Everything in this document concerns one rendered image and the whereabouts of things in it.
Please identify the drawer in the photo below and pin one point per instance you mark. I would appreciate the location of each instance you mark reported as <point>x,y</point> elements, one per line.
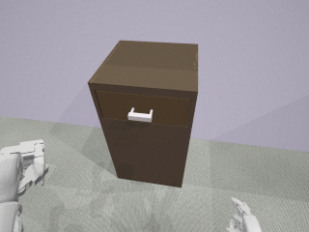
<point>166,110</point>

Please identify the robot left hand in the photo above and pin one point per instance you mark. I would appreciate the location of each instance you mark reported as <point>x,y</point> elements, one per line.
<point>28,155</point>

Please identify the handle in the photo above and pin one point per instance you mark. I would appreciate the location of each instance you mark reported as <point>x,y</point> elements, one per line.
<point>142,117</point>

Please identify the left robot forearm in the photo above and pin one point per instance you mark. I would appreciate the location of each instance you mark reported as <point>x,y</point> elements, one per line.
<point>9,217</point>

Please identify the robot right hand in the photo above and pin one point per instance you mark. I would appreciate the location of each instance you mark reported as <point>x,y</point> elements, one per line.
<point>246,222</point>

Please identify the cabinet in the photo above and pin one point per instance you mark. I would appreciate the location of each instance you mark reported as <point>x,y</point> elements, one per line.
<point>141,151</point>

